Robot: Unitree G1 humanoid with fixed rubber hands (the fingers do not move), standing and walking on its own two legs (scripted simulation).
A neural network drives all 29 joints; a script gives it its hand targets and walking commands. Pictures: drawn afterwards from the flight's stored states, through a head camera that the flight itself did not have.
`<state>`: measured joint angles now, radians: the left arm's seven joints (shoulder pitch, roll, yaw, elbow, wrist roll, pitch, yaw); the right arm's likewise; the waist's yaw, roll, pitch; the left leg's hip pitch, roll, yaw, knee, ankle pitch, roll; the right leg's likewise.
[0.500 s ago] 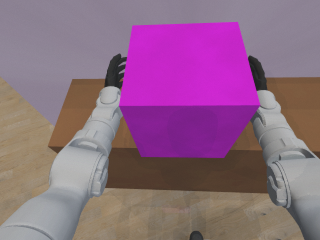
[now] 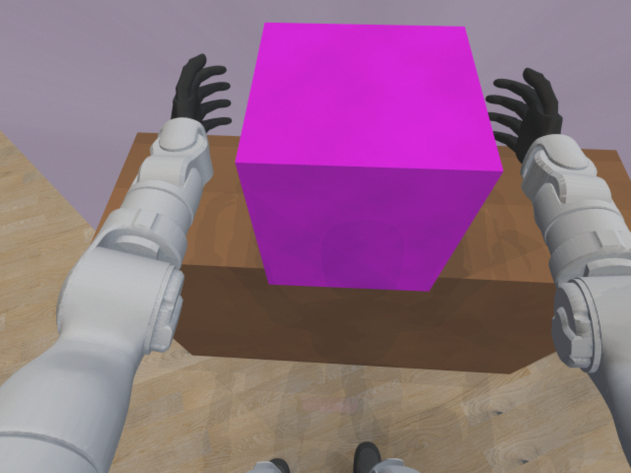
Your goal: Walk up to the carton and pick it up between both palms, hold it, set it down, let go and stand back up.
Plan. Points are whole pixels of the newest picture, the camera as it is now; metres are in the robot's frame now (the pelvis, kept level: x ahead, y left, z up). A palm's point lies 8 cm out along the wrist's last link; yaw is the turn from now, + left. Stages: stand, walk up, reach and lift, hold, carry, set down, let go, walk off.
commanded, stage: set down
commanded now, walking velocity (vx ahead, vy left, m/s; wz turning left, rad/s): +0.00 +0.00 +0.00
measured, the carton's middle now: (355, 170) +0.50 -0.02 +0.03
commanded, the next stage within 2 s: none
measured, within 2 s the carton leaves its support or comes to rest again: neither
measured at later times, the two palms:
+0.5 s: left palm (182, 111) +0.48 +0.18 +0.16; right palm (555, 127) +0.46 -0.23 +0.15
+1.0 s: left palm (178, 186) +0.43 +0.20 +0.09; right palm (543, 203) +0.40 -0.23 +0.09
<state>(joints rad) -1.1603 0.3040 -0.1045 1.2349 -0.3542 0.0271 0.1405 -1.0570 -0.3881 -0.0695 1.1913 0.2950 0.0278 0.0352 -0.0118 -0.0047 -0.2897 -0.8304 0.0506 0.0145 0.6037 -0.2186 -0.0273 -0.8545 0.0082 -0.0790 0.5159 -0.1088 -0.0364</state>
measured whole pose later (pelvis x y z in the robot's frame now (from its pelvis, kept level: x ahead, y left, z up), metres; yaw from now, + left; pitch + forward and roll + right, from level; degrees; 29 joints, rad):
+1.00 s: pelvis +0.02 +0.00 +0.02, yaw +1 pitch +13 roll +0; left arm -0.65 0.27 0.03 0.75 -0.20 0.12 0.06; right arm -0.56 -0.32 -0.06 0.76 0.30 0.02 0.00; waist -0.02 -0.02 -0.13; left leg -0.48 0.04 0.01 0.48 -0.22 -0.03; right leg -0.52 0.01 -0.09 0.43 -0.13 -0.04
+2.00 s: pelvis +0.03 +0.01 +0.01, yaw -1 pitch +3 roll +0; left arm -0.14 0.21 -0.07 0.82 -0.21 -0.34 0.07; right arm -0.12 -0.29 0.03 0.89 0.29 -0.41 0.06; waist -0.02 0.01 0.01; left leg -0.31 0.04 0.04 0.59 -0.33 -0.02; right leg -0.37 0.00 -0.05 0.57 -0.25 -0.03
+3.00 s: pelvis +0.04 +0.02 +0.02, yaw -2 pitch -6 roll -1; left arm 0.21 0.20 -0.04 0.53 -0.03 0.12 0.05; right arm 0.18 -0.17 -0.07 0.78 -0.03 -0.19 0.04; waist 0.01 -0.01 0.09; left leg -0.05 0.04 0.06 0.46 -0.30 -0.01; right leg -0.12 0.01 -0.03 0.42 -0.21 -0.01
